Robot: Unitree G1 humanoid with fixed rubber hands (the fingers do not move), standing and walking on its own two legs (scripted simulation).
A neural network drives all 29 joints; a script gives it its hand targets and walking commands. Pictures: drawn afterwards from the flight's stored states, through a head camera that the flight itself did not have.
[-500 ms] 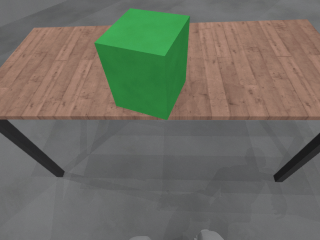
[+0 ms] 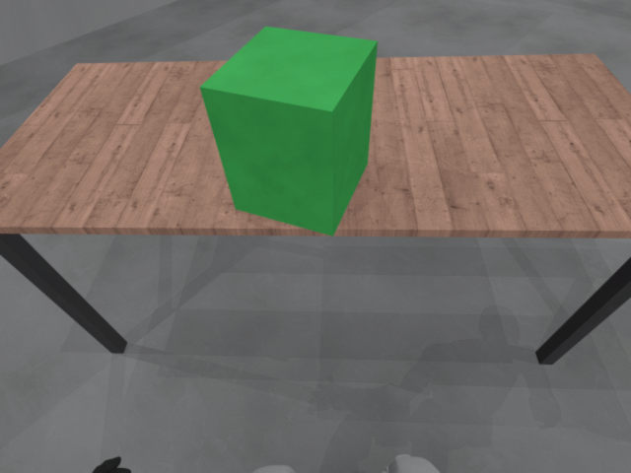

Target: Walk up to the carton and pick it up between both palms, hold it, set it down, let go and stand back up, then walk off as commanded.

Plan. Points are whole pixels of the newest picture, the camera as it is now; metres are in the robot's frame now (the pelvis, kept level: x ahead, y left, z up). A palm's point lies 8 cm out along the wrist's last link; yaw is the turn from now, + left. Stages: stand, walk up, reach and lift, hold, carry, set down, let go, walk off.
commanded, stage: walk up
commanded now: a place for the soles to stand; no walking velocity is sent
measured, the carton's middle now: (299, 132) +0.64 +0.07 +0.07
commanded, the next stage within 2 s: none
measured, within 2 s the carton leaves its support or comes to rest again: neither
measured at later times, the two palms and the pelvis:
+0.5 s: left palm out of the picture +0.11 +0.39 -0.09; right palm out of the picture +0.11 -0.26 -0.07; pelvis +0.05 +0.06 +0.01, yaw +2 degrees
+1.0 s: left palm (56, 416) +0.20 +0.39 -0.07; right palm (527, 387) +0.25 -0.26 -0.08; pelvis +0.16 +0.05 +0.01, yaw +1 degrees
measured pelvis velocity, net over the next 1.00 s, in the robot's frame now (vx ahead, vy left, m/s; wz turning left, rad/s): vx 0.16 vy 0.05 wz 0.02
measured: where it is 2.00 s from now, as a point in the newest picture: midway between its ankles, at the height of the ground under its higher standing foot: outside the picture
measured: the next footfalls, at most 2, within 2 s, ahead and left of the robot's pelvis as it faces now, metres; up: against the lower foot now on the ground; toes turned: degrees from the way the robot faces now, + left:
left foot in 0.36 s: +0.09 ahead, +0.13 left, +0.00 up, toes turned +4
right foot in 0.76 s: +0.22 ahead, -0.09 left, +0.00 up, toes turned +5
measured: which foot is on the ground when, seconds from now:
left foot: down 0.00-0.10, up 0.12-0.34, down 0.36-0.78, up 0.80-1.00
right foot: down 0.00-0.36, up 0.38-0.74, down 0.76-1.00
